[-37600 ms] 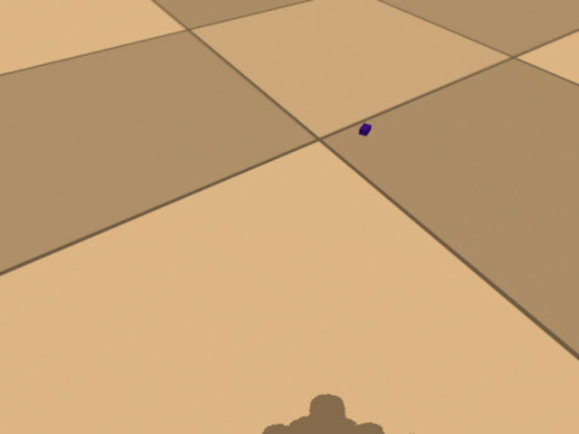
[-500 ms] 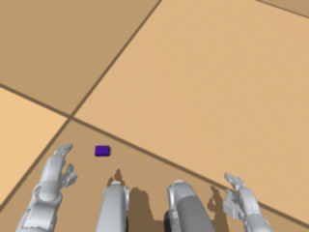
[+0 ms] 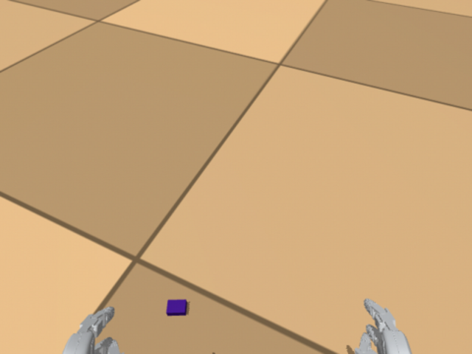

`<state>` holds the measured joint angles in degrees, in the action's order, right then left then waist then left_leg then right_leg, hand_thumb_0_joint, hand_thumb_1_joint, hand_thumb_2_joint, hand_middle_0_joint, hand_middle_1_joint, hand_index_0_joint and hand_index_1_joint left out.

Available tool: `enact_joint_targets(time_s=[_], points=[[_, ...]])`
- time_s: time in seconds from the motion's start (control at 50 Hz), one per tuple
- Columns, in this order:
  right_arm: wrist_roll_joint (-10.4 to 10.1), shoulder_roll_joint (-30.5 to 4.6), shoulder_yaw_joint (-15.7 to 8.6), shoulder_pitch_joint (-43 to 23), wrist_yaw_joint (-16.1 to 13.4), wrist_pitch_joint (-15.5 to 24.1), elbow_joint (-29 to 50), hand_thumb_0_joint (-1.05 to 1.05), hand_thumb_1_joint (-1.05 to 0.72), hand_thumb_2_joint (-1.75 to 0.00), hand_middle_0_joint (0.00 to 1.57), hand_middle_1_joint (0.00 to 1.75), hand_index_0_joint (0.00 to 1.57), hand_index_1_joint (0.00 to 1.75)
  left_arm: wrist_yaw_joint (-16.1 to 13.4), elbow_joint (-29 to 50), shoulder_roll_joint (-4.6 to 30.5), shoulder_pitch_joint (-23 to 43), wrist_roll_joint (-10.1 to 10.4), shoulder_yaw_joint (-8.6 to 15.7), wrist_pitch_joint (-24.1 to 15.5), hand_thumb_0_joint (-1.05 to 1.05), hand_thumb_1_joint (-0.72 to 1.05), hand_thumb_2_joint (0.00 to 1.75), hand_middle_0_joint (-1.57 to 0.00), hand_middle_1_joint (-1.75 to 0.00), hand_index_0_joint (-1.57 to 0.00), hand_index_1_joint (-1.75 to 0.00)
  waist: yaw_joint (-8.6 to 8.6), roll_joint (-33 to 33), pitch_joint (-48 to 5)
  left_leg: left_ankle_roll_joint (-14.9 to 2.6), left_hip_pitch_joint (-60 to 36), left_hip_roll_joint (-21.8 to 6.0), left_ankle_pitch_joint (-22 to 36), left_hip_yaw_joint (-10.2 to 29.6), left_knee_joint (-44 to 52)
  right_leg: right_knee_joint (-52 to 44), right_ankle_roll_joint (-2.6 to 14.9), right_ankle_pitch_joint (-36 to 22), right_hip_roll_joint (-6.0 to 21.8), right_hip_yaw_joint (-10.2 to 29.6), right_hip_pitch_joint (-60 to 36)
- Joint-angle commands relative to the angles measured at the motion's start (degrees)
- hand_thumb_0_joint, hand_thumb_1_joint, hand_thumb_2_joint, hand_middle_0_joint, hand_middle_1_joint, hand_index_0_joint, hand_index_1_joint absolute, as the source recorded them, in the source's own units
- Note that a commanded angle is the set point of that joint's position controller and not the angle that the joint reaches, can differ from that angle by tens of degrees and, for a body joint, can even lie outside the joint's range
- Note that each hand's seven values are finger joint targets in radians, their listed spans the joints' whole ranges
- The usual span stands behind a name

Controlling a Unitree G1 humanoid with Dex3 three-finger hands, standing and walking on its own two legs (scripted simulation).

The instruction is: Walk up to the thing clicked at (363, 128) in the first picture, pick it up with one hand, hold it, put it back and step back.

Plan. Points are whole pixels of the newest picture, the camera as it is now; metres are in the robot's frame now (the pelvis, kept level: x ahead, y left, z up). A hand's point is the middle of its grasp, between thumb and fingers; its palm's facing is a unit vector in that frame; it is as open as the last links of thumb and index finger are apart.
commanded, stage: home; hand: left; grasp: from above
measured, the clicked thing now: (176, 307) +0.45 +0.20 -0.69
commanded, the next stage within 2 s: none
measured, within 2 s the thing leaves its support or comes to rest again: neither
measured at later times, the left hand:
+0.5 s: hand out of the picture +0.16 +0.18 -0.04, palm faces +0.06 -0.98 -0.20, open 7.4 cm
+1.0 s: hand out of the picture +0.16 +0.18 -0.04, palm faces +0.05 -0.98 -0.20, open 7.4 cm
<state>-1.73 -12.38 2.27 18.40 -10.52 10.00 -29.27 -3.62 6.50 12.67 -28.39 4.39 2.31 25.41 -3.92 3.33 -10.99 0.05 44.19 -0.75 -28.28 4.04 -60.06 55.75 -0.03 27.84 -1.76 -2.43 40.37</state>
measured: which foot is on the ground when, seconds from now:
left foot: down 0.00-1.00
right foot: down 0.00-1.00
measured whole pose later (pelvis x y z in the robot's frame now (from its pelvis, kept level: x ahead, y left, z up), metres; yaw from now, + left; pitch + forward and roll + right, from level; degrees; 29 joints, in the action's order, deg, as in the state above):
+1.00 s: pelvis +0.00 +0.00 +0.00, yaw +0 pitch +10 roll -3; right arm -0.4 -12.6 2.2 17.0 -10.2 13.1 -30.0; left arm -1.3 7.2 13.0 -28.9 3.3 1.7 25.6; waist -2.3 2.6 -8.9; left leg -0.1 40.3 -0.4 -27.7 3.8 -58.5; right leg 54.5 -0.3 27.5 -1.3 -2.2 36.6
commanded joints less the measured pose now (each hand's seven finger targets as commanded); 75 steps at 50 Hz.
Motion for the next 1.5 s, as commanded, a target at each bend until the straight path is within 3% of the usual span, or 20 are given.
enact_joint_targets(time_s=[0.0, 0.14, 0.2, 0.38, 0.42, 0.46, 0.66, 0.88, 0.9, 0.92, 1.08, 1.3, 1.48], points=[[0.48, -6.26, -2.58, -3.85, -0.97, 4.24, 9.22, 0.0, -0.9, -0.9, 0.2, 0.3, 0.2, 0.3, 0.87, 11.48, 5.05, -0.95, -0.94, 2.58, -1.8, 0.0, 0.9, 0.9, -0.2, -0.3, -0.2, -0.3, 0.38, -0.85, -3.22, -1.2, -9.44, 0.93, 14.09, -0.75, 10.84, -10.18, 0.6, -12.92, -0.5, -1.21, -4.72], [1.06, -7.28, -2.97, -4.74, -0.9, 5.68, 8.98, 0.0, -0.9, -0.9, 0.2, 0.3, 0.2, 0.3, 2.21, 10.61, 5.7, 1.39, -1.48, 2.3, -2.1, 0.0, 0.9, 0.9, -0.2, -0.3, -0.2, -0.3, 0.41, -2.67, -0.29, -1.42, -9.44, 1.24, 12.66, -1.41, 10.76, -11.42, -0.2, -11.94, 0.12, -0.91, -4.31], [1.15, -7.33, -3.02, -5.01, -0.69, 6.19, 9.18, 0.0, -0.9, -0.9, 0.2, 0.3, 0.2, 0.3, 2.29, 11.6, 6.21, 1.46, -1.58, 3.38, -2.27, 0.0, 0.9, 0.9, -0.2, -0.3, -0.2, -0.3, 1.05, -1.24, -1.02, -1.2, -10.08, 1.29, 11.38, -1.46, 11.49, -11.16, 0.03, -10.64, 0.25, -0.92, -5.1], [1.37, -7.24, -2.97, -5.3, -0.43, 6.39, 8.55, 0.0, -0.9, -0.9, 0.2, 0.3, 0.2, 0.3, 1.89, 11.69, 6.1, -0.27, -1.82, 2.96, -2.79, 0.0, 0.9, 0.9, -0.2, -0.3, -0.2, -0.3, 1.58, 0.12, -3.8, -0.89, -11.56, 1.13, 15.14, -1.15, 11.02, -9.95, 0.32, -13.73, -0.03, -1.0, -6.47], [1.35, -7.28, -2.96, -5.17, -0.48, 6.38, 8.51, 0.0, -0.9, -0.9, 0.2, 0.3, 0.2, 0.3, 1.89, 12.49, 5.97, 0.75, -1.71, 2.49, -2.87, 0.0, 0.9, 0.9, -0.2, -0.3, -0.2, -0.3, 0.98, 0.1, -4.04, -1.03, -11.76, 1.14, 15.86, -1.11, 10.56, -10.07, 0.25, -14.75, 0.02, -0.8, -6.28], [1.34, -7.28, -2.8, -5.49, -0.56, 6.28, 8.58, 0.0, -0.9, -0.9, 0.2, 0.3, 0.2, 0.3, 1.7, 11.46, 6.14, 0.3, -1.64, 2.81, -2.64, 0.0, 0.9, 0.9, -0.2, -0.3, -0.2, -0.3, 1.52, -2.16, -3.57, -1.23, -10.67, 1.24, 15.09, -1.27, 10.37, -10.63, -0.03, -14.4, 0.19, -0.73, -6.95], [1.25, -7.23, -2.93, -5.66, -0.61, 6.26, 8.54, 0.0, -0.9, -0.9, 0.2, 0.3, 0.2, 0.3, 1.88, 11.55, 6.35, 0.81, -1.58, 2.91, -2.45, 0.0, 0.9, 0.9, -0.2, -0.3, -0.2, -0.3, 1.9, -0.94, -1.96, -1.04, -9.79, 1.08, 12.14, -1.2, 11.4, -10.69, 0.2, -11.18, 0.13, -0.9, -5.82], [1.24, -7.59, -3.07, -5.6, -0.53, 6.61, 8.51, 0.0, -0.9, -0.9, 0.2, 0.3, 0.2, 0.3, 2.12, 11.67, 6.01, 1.21, -1.65, 2.24, -2.33, 0.0, 0.9, 0.9, -0.2, -0.3, -0.2, -0.3, 1.45, -0.43, -1.59, -0.93, -9.66, 0.63, 9.03, -0.41, 12.58, -10.26, 0.31, -8.27, -0.2, -1.16, -4.78], [1.26, -7.17, -2.83, -5.9, -0.56, 6.56, 8.58, 0.0, -0.9, -0.9, 0.2, 0.3, 0.2, 0.3, 2.06, 11.98, 6.18, 1.13, -1.54, 2.48, -2.2, 0.0, 0.9, 0.9, -0.2, -0.3, -0.2, -0.3, 2.05, -0.22, -0.53, -0.92, -8.85, 0.75, 8.09, -0.64, 12.51, -10.73, 0.24, -7.48, -0.01, -1.15, -4.62], [1.26, -7.44, -3.02, -5.75, -0.56, 6.63, 8.76, 0.0, -0.9, -0.9, 0.2, 0.3, 0.2, 0.3, 2.03, 11.71, 6.3, 1.58, -1.72, 2.69, -2.36, 0.0, 0.9, 0.9, -0.2, -0.3, -0.2, -0.3, 1.38, -0.02, -1.11, -0.92, -9.06, 0.73, 6.86, -0.55, 12.83, -10.68, 0.29, -6.57, -0.15, -1.0, -4.35], [1.31, -7.35, -3.14, -5.17, -0.55, 6.79, 8.33, 0.0, -0.9, -0.9, 0.2, 0.3, 0.2, 0.3, 2.2, 12.12, 6.21, 0.16, -1.38, 2.82, -2.43, 0.0, 0.9, 0.9, -0.2, -0.3, -0.2, -0.3, 1.65, -0.16, -3.8, -0.77, -10.62, 0.6, 12.67, -0.44, 11.56, -9.39, 0.5, -10.99, -0.12, -1.11, -5.82], [1.35, -7.35, -3.09, -5.47, -0.56, 6.58, 8.45, 0.0, -0.9, -0.9, 0.2, 0.3, 0.2, 0.3, 2.12, 11.66, 6.29, 1.21, -1.57, 2.63, -2.63, 0.0, 0.9, 0.9, -0.2, -0.3, -0.2, -0.3, 1.54, -0.61, -1.37, -0.95, -9.68, 0.78, 11.72, -0.97, 11.46, -10.25, 0.22, -10.57, 0.06, -0.84, -5.03], [1.27, -7.42, -3.3, -5.04, -0.4, 6.14, 8.36, 0.0, -0.9, -0.9, 0.2, 0.3, 0.2, 0.3, 2.18, 12.47, 6.43, 0.11, -1.68, 2.57, -2.51, 0.0, 0.9, 0.9, -0.2, -0.3, -0.2, -0.3, 1.71, 0.33, -4.05, -0.76, -11.18, 0.68, 14.71, -0.97, 11.07, -9.38, 0.51, -12.91, 0.04, -0.74, -6.16]])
